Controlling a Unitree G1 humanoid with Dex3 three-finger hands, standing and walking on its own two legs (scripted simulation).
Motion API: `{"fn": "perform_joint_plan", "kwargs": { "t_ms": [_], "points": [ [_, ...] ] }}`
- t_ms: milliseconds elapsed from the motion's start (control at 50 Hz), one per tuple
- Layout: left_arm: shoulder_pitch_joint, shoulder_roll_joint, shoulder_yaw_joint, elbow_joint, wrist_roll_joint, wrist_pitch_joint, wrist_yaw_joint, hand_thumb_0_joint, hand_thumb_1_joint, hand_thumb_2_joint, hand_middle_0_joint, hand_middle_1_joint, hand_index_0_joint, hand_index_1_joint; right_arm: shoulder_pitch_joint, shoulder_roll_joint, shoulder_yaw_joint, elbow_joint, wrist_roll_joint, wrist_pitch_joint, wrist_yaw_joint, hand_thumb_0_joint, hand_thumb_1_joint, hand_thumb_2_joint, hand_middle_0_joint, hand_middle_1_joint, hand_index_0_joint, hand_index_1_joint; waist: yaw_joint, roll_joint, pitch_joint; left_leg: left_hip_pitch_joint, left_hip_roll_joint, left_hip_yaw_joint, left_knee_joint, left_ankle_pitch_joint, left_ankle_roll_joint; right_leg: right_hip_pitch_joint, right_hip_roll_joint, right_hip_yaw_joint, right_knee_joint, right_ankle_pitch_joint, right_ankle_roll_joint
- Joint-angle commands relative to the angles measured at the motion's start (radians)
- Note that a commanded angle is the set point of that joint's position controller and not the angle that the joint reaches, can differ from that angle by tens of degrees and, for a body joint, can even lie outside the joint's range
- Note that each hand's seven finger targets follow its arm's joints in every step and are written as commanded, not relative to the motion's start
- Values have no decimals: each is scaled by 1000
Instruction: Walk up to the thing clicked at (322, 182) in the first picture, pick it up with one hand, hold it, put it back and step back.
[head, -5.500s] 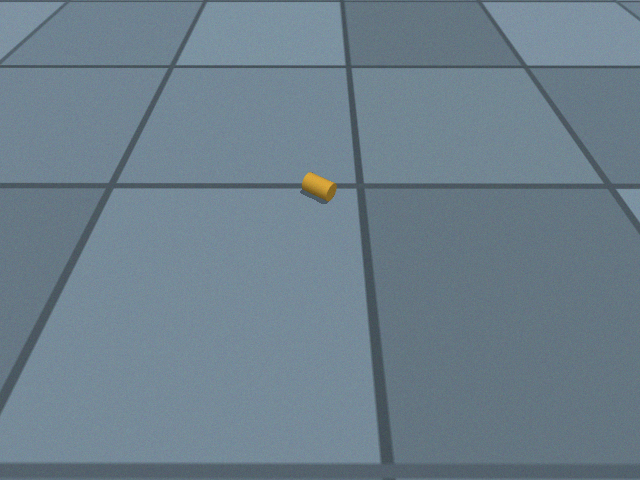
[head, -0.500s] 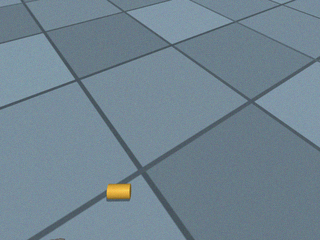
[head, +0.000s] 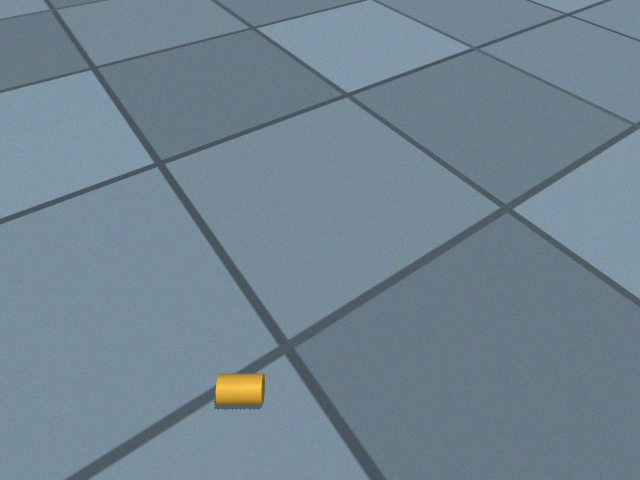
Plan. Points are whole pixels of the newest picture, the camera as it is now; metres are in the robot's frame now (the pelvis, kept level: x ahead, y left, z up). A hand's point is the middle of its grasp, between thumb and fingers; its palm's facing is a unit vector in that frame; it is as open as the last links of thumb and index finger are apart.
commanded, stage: walk up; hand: left
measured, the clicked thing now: (241, 388) +0.48 +0.24 -0.74
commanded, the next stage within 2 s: stand in 0.24 s
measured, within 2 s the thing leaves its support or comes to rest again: neither
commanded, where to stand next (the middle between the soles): +0.07 -0.03 m, yaw -1 degrees
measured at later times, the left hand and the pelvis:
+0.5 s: hand out of the picture +0.08 +0.25 -0.15, palm faces -0.01 -0.94 -0.33, open 7.3 cm; pelvis -0.01 +0.00 +0.00, yaw +0 degrees
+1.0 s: hand out of the picture +0.04 +0.25 -0.16, palm faces -0.03 -0.94 -0.34, open 7.3 cm; pelvis -0.02 +0.00 +0.00, yaw -1 degrees
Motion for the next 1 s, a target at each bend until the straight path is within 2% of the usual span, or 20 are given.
{"fn": "perform_joint_plan", "kwargs": {
  "t_ms": [0, 200, 220, 240, 260, 280, 300, 480, 580, 680, 800, 900, 980],
  "points": [
    [-52, 205, 36, -73, -3, -21, 10, 0, 900, 900, -200, -300, -200, -300, -40, -223, -42, -64, 0, -21, -15, 0, -900, -900, 200, 300, 200, 300, -2, 19, -106, 10, 115, -76, -46, 274, 35, 43, -105, 83, -41, 169, -30],
    [-60, 208, 41, -82, 0, -20, 10, 0, 900, 900, -200, -300, -200, -300, -32, -215, -39, -68, -2, -19, -14, 0, -900, -900, 200, 300, 200, 300, -4, 12, -85, -15, 106, -77, -60, 223, 29, 49, -101, 86, -57, 128, -32],
    [-52, 186, 19, -74, -12, -30, 16, 0, 900, 900, -200, -300, -200, -300, -85, -221, -37, -72, 2, -12, -10, 0, -900, -900, 200, 300, 200, 300, 12, 71, -83, 9, 127, -89, -63, 320, 31, 52, -127, 111, -66, 235, -30],
    [-43, 197, 20, -70, -13, -35, 19, 0, 900, 900, -200, -300, -200, -300, -71, -205, -33, -71, 3, -10, -7, 0, -900, -900, 200, 300, 200, 300, 7, 46, -94, 22, 128, -93, -65, 352, 25, 60, -123, 100, -60, 263, -22],
    [-46, 197, 19, -69, -13, -38, 20, 0, 900, 900, -200, -300, -200, -300, -66, -211, -32, -72, 6, -8, -6, 0, -900, -900, 200, 300, 200, 300, 3, 48, -103, 26, 126, -87, -63, 349, 27, 72, -127, 105, -69, 276, -23],
    [-47, 206, 20, -65, -13, -40, 22, 0, 900, 900, -200, -300, -200, -300, -64, -206, -32, -67, 7, -5, -5, 0, -900, -900, 200, 300, 200, 300, 3, 33, -93, 18, 125, -93, -74, 318, 24, 74, -123, 99, -71, 244, -20],
    [-42, 202, 17, -63, -11, -42, 23, 0, 900, 900, -200, -300, -200, -300, -63, -211, -31, -66, 6, -4, -3, 0, -900, -900, 200, 300, 200, 300, 5, 34, -114, 45, 126, -85, -67, 342, 27, 79, -130, 105, -72, 284, -19],
    [-43, 203, 3, -46, -8, -43, 23, 0, 900, 900, -200, -300, -200, -300, -78, -213, -31, -49, 5, 1, 4, 0, -900, -900, 200, 300, 200, 300, 0, 12, -81, 59, 128, -92, -127, 222, 19, 25, -115, 98, -103, 132, -17],
    [-46, 207, -1, -43, -9, -42, 22, 0, 900, 900, -200, -300, -200, -300, -73, -211, -31, -38, 3, 1, 7, 0, -900, -900, 200, 300, 200, 300, -4, 14, -55, 34, 122, -96, -147, 120, 17, 6, -118, 108, -116, 60, -18],
    [-24, 209, -4, -39, -7, -46, 21, 0, 900, 900, -200, -300, -200, -300, -60, -213, -35, -32, 3, 3, 12, 0, -900, -900, 200, 300, 200, 300, -2, 6, -47, 13, 116, -100, -153, 52, 21, -7, -118, 111, -127, 20, -16],
    [-19, 216, -5, -46, -7, -48, 24, 0, 900, 900, -200, -300, -200, -300, -58, -205, -35, -32, 1, 3, 14, 0, -900, -900, 200, 300, 200, 300, -3, 12, -49, 15, 117, -101, -148, 94, 20, -14, -120, 114, -122, 30, -20],
    [0, 220, -6, -48, -6, -51, 25, 0, 900, 900, -200, -300, -200, -300, -55, -209, -35, -33, 3, 3, 13, 0, -900, -900, 200, 300, 200, 300, -2, 16, -83, 46, 122, -97, -126, 148, 24, -5, -124, 120, -112, 80, -21],
    [1, 216, -8, -46, -8, -49, 23, 0, 900, 900, -200, -300, -200, -300, -42, -212, -31, -28, 4, 3, 12, 0, -900, -900, 200, 300, 200, 300, -3, 24, -70, 31, 121, -97, -134, 136, 24, 5, -124, 119, -112, 78, -20]
  ]
}}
